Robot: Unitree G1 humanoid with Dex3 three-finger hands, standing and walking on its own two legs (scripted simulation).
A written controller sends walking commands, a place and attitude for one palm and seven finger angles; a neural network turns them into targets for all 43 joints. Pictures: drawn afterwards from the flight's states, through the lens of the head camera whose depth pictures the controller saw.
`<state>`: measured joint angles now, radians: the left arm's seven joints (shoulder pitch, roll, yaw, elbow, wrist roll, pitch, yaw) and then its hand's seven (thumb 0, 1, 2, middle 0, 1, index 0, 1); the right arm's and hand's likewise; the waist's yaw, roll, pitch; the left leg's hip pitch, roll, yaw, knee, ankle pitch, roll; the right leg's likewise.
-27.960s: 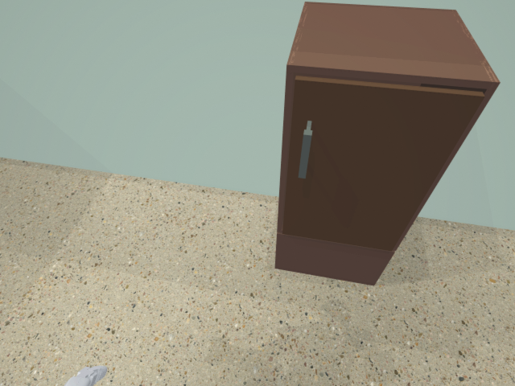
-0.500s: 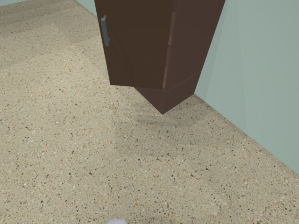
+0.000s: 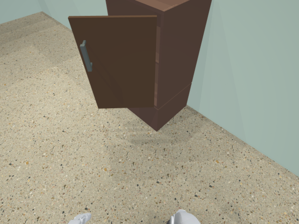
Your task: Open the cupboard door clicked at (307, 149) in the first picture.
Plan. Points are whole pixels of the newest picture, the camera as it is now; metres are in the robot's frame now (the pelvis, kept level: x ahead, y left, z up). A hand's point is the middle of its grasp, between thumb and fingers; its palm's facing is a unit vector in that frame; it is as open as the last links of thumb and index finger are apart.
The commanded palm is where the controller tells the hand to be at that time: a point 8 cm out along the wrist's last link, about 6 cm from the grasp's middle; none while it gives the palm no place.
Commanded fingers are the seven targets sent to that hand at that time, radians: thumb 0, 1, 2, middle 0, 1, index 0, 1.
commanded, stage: take the last steps up to it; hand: left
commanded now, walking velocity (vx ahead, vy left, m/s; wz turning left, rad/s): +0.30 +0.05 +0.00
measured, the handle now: (87, 56) +0.83 +0.32 -0.03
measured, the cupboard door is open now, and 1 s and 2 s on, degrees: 46 46 46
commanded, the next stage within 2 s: come to a stop and stand still in 0.52 s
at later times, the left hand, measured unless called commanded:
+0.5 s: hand out of the picture +0.12 +0.18 -0.17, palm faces +0.14 -0.98 -0.15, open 7.3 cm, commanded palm none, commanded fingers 0.00 0.90 0.90 -0.20 -0.30 -0.20 -0.30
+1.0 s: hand (91, 171) +0.32 +0.22 -0.17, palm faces -0.01 -0.97 -0.25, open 7.4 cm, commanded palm none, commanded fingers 0.00 0.90 0.90 -0.20 -0.30 -0.20 -0.30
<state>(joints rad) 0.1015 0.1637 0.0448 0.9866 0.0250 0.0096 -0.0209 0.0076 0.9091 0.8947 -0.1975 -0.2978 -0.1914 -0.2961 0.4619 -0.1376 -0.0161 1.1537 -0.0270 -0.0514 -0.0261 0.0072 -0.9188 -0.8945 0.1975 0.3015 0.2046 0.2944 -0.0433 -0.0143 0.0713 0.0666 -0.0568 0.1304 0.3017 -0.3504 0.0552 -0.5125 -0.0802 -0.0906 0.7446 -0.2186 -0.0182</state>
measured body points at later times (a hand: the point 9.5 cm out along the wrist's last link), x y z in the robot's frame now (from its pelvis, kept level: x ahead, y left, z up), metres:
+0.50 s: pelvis +0.17 +0.02 +0.00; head +0.18 +0.03 +0.45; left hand +0.11 +0.24 -0.16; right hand +0.26 -0.23 -0.14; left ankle +0.24 +0.13 -0.73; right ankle +0.12 -0.10 -0.73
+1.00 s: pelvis +0.25 +0.02 +0.00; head +0.29 +0.02 +0.44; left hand +0.32 +0.27 -0.15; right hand +0.26 -0.21 -0.17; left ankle +0.23 +0.13 -0.73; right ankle +0.25 -0.09 -0.73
